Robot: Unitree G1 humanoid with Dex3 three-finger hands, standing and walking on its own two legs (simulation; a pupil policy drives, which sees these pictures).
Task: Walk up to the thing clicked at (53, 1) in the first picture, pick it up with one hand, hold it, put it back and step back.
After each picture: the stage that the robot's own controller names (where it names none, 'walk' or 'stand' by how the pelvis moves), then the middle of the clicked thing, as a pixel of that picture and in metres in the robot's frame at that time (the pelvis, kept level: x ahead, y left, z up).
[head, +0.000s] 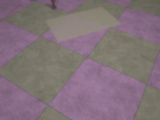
stand; (53, 0) +2.32 +0.37 -0.66
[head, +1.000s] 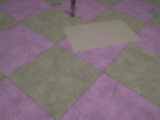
walk; (73, 8) +2.20 +0.09 -0.63
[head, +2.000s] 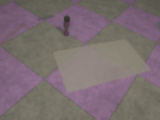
walk; (66, 26) +1.59 +0.08 -0.64
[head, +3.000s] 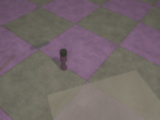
walk; (63, 60) +1.08 +0.11 -0.65
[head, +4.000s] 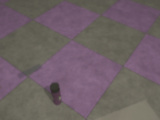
walk; (56, 94) +0.68 +0.17 -0.64
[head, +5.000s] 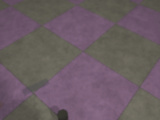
stand; out of the picture +0.44 +0.12 -0.63
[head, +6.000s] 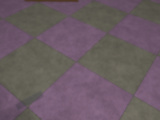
stand; out of the picture +0.40 +0.13 -0.66
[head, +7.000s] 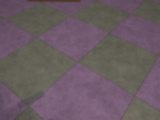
stand; out of the picture +0.41 +0.13 -0.66
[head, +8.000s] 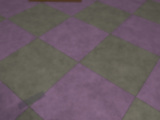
stand; out of the picture +0.40 +0.14 -0.66
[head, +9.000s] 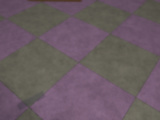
stand; out of the picture +0.39 +0.14 -0.66
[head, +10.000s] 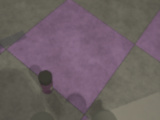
go down; (46, 83) +0.46 +0.13 -0.44
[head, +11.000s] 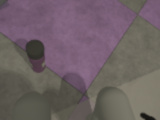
go down; (37, 58) +0.49 +0.15 -0.28
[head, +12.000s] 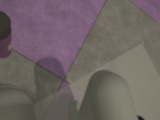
close in; out of the picture +0.49 +0.19 -0.19
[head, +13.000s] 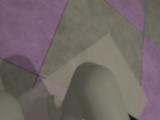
close; out of the picture +0.49 +0.22 -0.17
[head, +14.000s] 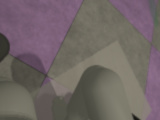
lift; out of the picture +0.40 +0.19 -0.16
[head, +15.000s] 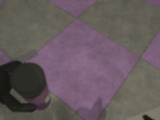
lift; (36, 91) +0.31 +0.14 +0.03
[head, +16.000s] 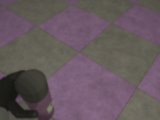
hold; (39, 100) +0.29 +0.13 +0.04
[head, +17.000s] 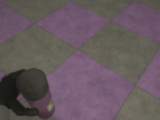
hold; (40, 98) +0.30 +0.13 +0.03
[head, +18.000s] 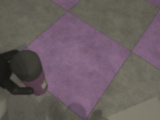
crouch; (33, 77) +0.37 +0.13 -0.02
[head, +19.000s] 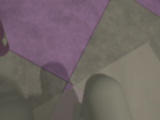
lower; out of the picture +0.49 +0.18 -0.08
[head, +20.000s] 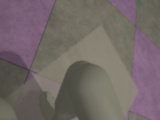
lower; out of the picture +0.47 +0.23 -0.18
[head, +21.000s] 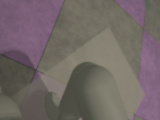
lower; out of the picture +0.46 +0.22 -0.18
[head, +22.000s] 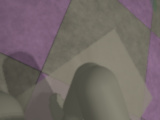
lower; out of the picture +0.45 +0.21 -0.17
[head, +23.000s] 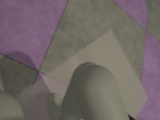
lower; out of the picture +0.45 +0.21 -0.17
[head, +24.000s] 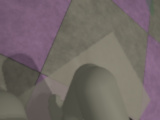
open; out of the picture +0.45 +0.19 -0.17
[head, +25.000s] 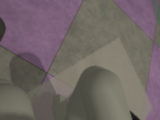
stand; out of the picture +0.44 +0.19 -0.18
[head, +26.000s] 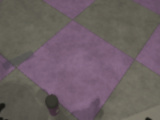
stand; (53, 106) +0.40 +0.12 -0.51
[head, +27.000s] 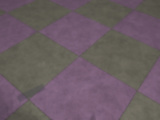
stand; out of the picture +0.39 +0.11 -0.60
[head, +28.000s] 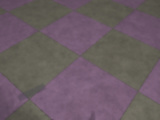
stand; out of the picture +0.39 +0.11 -0.60
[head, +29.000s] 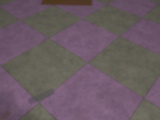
stand; out of the picture +0.40 +0.09 -0.65
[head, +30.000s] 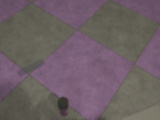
walk; (63, 107) +0.43 +0.08 -0.63
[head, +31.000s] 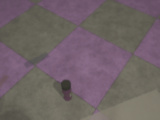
walk; (66, 91) +0.59 +0.10 -0.63
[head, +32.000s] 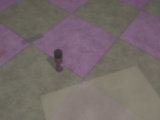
walk; (58, 61) +0.90 +0.15 -0.63
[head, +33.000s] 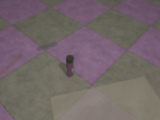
stand; (69, 66) +0.99 +0.08 -0.65
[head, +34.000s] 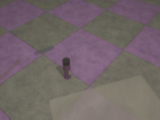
stand; (66, 69) +1.00 +0.12 -0.66
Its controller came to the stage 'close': yes
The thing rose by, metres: 0.68
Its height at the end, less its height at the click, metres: +0.00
